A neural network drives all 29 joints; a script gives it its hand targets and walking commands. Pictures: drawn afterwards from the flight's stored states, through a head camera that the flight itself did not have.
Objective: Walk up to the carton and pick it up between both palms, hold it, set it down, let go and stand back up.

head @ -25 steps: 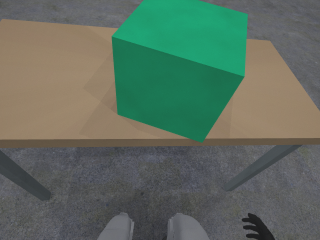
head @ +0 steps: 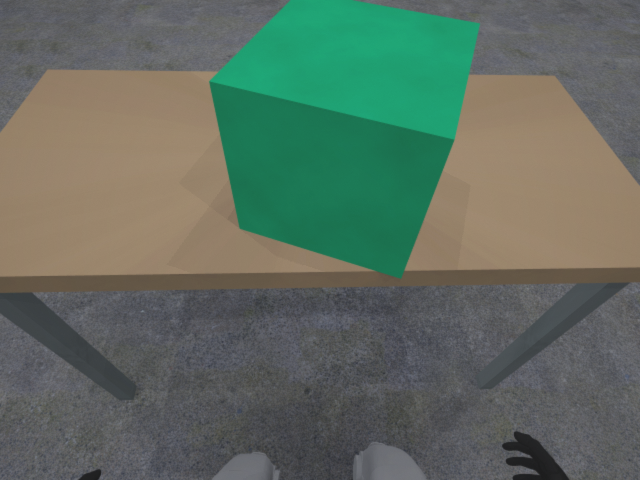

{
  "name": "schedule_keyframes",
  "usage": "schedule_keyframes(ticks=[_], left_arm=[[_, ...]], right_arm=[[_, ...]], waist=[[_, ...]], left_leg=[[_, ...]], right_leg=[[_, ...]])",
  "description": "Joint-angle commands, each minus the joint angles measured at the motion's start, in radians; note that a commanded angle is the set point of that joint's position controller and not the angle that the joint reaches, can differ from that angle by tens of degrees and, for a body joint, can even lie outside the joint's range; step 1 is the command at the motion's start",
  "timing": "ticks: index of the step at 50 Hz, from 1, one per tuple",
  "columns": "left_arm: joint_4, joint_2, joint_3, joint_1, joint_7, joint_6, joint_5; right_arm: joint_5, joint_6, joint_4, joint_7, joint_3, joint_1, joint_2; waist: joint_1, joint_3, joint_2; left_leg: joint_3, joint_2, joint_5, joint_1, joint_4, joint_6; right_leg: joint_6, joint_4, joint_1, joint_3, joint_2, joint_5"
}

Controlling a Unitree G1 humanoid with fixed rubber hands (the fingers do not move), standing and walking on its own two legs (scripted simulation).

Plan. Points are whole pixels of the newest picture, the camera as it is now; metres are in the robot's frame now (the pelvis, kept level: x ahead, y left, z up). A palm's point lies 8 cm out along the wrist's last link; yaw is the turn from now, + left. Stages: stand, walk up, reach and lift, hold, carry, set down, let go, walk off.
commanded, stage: walk up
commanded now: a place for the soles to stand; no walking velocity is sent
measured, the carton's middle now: (350, 134) +0.54 -0.05 +0.12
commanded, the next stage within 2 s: reach and lift in 1.38 s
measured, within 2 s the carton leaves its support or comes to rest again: neither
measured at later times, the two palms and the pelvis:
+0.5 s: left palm out of the picture +0.08 +0.31 -0.09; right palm out of the picture +0.11 -0.28 -0.08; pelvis +0.00 +0.02 +0.00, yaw +0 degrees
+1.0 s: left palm out of the picture +0.11 +0.31 -0.09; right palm out of the picture +0.12 -0.28 -0.08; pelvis +0.02 +0.01 +0.01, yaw +0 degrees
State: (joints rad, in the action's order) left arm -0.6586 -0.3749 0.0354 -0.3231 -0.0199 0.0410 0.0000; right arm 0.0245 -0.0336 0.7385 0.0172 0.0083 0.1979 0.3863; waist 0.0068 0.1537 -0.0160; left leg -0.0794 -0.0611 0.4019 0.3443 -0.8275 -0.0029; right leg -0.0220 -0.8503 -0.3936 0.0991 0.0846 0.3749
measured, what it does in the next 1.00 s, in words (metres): stands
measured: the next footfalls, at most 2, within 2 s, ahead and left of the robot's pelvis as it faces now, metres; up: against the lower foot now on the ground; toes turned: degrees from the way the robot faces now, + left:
none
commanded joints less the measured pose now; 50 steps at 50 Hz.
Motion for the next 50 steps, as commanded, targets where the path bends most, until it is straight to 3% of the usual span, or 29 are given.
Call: schedule_keyframes(ticks=[1,2,3,5,6,7,10,13,17,21,26,27,29,30,31,33,35,37,39,40,41,44,47,50], left_arm=[[0.037,-0.326,0.085,0.089,0.009,-0.051,-0.003],[0.035,-0.327,0.084,0.117,0.007,-0.053,-0.002],[0.033,-0.303,0.08,0.138,0.004,-0.051,-0.003],[0.034,-0.274,0.076,0.151,-0.001,-0.045,-0.008],[0.037,-0.266,0.078,0.143,0.0,-0.043,-0.013],[0.027,-0.267,0.079,0.12,0.002,-0.042,-0.015],[0.018,-0.285,0.081,0.105,0.003,-0.047,-0.013],[0.013,-0.29,0.078,0.131,0.002,-0.054,-0.012],[0.014,-0.276,0.076,0.145,0.002,-0.053,-0.015],[0.006,-0.273,0.075,0.14,0.002,-0.053,-0.016],[-0.003,-0.269,0.074,0.139,0.003,-0.052,-0.017],[-0.003,-0.27,0.073,0.146,0.003,-0.053,-0.016],[-0.009,-0.264,0.069,0.153,0.003,-0.054,-0.016],[-0.002,-0.264,0.074,0.128,0.0,-0.055,-0.005],[0.0,-0.268,0.079,0.133,0.0,-0.054,-0.002],[0.01,-0.268,0.086,0.138,-0.004,-0.054,0.001],[0.006,-0.254,0.081,0.131,-0.004,-0.056,-0.002],[0.002,-0.258,0.081,0.116,-0.003,-0.065,-0.001],[-0.007,-0.264,0.079,0.112,-0.001,-0.072,-0.001],[-0.008,-0.264,0.077,0.12,0.0,-0.076,0.001],[-0.008,-0.262,0.074,0.124,0.0,-0.076,-0.002],[-0.008,-0.251,0.071,0.142,0.001,-0.073,-0.008],[-0.005,-0.248,0.073,0.132,0.004,-0.066,-0.009],[-0.009,-0.252,0.071,0.131,0.006,-0.064,-0.007]], right_arm=[[-0.037,0.059,-0.026,0.006,0.059,-0.036,0.237],[-0.043,0.057,-0.018,0.004,0.065,-0.005,0.243],[-0.042,0.056,-0.013,0.003,0.067,0.007,0.245],[-0.026,0.064,-0.025,0.001,0.071,-0.002,0.258],[-0.023,0.071,-0.029,0.003,0.073,-0.019,0.263],[-0.021,0.074,-0.027,0.005,0.07,-0.045,0.271],[-0.029,0.079,-0.023,0.003,0.063,-0.062,0.253],[-0.034,0.077,-0.017,-0.001,0.061,-0.04,0.241],[-0.033,0.079,-0.01,-0.001,0.062,-0.021,0.246],[-0.029,0.082,-0.013,0.0,0.061,-0.048,0.25],[-0.026,0.079,-0.01,-0.002,0.062,-0.06,0.25],[-0.029,0.079,-0.008,-0.002,0.061,-0.061,0.246],[-0.03,0.078,-0.006,-0.002,0.059,-0.061,0.241],[-0.026,0.08,-0.009,-0.004,0.064,-0.034,0.234],[-0.024,0.078,-0.011,-0.009,0.071,-0.024,0.242],[-0.017,0.079,-0.022,-0.012,0.075,-0.02,0.249],[-0.016,0.084,-0.02,-0.011,0.074,-0.018,0.24],[-0.011,0.091,-0.022,-0.008,0.074,-0.021,0.24],[-0.018,0.097,-0.02,-0.007,0.069,-0.015,0.235],[-0.023,0.098,-0.022,-0.008,0.067,-0.008,0.224],[-0.026,0.098,-0.014,-0.007,0.065,0.002,0.224],[-0.027,0.098,-0.015,-0.002,0.063,0.008,0.227],[-0.023,0.097,-0.018,0.004,0.066,0.001,0.241],[-0.024,0.093,-0.019,0.004,0.061,-0.006,0.232]], waist=[[0.024,-0.152,-0.063],[0.004,-0.157,-0.068],[-0.009,-0.15,-0.069],[-0.011,-0.129,-0.028],[-0.002,-0.135,0.013],[0.019,-0.135,0.021],[0.034,-0.151,0.001],[0.018,-0.147,-0.009],[0.009,-0.179,-0.014],[0.023,-0.168,0.004],[0.028,-0.193,0.024],[0.023,-0.179,-0.002],[0.023,-0.173,0.001],[0.02,-0.213,0.021],[0.012,-0.17,-0.006],[0.011,-0.136,-0.004],[0.014,-0.119,0.018],[0.017,-0.165,0.029],[0.021,-0.184,0.004],[0.02,-0.212,-0.025],[0.016,-0.22,-0.019],[0.013,-0.263,0.0],[0.024,-0.269,0.019],[0.028,-0.256,0.015]], left_leg=[[-0.122,0.084,0.002,0.086,0.178,0.034],[-0.074,0.061,-0.018,-0.016,0.146,0.032],[-0.082,0.065,-0.016,-0.072,0.176,0.04],[-0.234,0.14,0.018,-0.015,0.318,0.069],[-0.318,0.177,0.043,0.057,0.354,0.095],[-0.348,0.19,0.074,0.112,0.365,0.108],[-0.275,0.151,0.05,0.15,0.333,0.083],[-0.215,0.122,-0.018,0.082,0.305,0.063],[-0.232,0.136,-0.075,0.054,0.297,0.072],[-0.27,0.15,-0.072,0.09,0.323,0.082],[-0.277,0.157,-0.072,0.09,0.326,0.084],[-0.263,0.15,-0.073,0.092,0.325,0.081],[-0.244,0.143,-0.07,0.081,0.324,0.072],[-0.243,0.136,0.093,0.057,0.335,0.08],[-0.251,0.129,0.22,0.08,0.349,0.091],[-0.251,0.129,0.275,0.113,0.37,0.092],[-0.288,0.141,0.242,0.113,0.397,0.094],[-0.31,0.158,0.129,0.091,0.381,0.101],[-0.263,0.142,-0.009,0.096,0.337,0.081],[-0.205,0.122,-0.08,0.071,0.305,0.064],[-0.182,0.115,-0.137,0.041,0.289,0.056],[-0.209,0.138,-0.255,-0.022,0.288,0.066],[-0.292,0.178,-0.27,-0.013,0.285,0.1],[-0.256,0.164,-0.249,0.017,0.271,0.087]], right_leg=[[-0.096,0.46,0.145,-0.312,0.221,0.091],[-0.116,0.488,0.064,-0.311,0.244,0.147],[-0.101,0.478,0.015,-0.268,0.221,0.18],[-0.04,0.384,0.041,-0.182,0.125,0.161],[-0.029,0.319,0.099,-0.166,0.086,0.106],[-0.033,0.292,0.148,-0.174,0.072,0.074],[-0.058,0.348,0.212,-0.217,0.109,0.046],[-0.06,0.395,0.163,-0.221,0.139,0.069],[-0.05,0.375,0.17,-0.2,0.132,0.041],[-0.046,0.329,0.192,-0.185,0.11,-0.028],[-0.049,0.331,0.213,-0.193,0.111,-0.03],[-0.049,0.342,0.205,-0.192,0.114,-0.027],[-0.051,0.357,0.193,-0.197,0.125,-0.018],[-0.058,0.378,0.197,-0.193,0.11,0.168],[-0.063,0.388,0.156,-0.207,0.107,0.256],[-0.061,0.376,0.138,-0.207,0.1,0.261],[-0.053,0.367,0.127,-0.204,0.09,0.217],[-0.051,0.357,0.173,-0.205,0.085,0.121],[-0.057,0.371,0.225,-0.208,0.105,0.037],[-0.062,0.398,0.24,-0.209,0.128,0.02],[-0.064,0.393,0.234,-0.202,0.138,-0.007],[-0.052,0.323,0.241,-0.156,0.124,-0.157],[-0.044,0.254,0.24,-0.149,0.092,-0.184],[-0.055,0.291,0.253,-0.173,0.112,-0.17]])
